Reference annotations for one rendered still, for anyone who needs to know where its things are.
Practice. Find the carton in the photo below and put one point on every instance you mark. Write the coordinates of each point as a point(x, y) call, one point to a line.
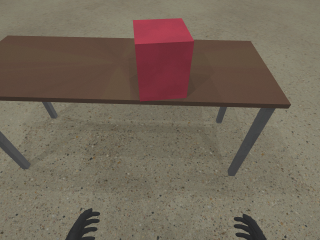
point(164, 50)

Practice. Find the right robot hand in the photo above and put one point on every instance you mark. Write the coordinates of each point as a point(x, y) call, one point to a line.
point(253, 229)

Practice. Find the table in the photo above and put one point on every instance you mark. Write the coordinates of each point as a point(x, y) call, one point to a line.
point(103, 70)

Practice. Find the left robot hand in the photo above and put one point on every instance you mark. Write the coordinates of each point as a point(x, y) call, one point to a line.
point(78, 229)

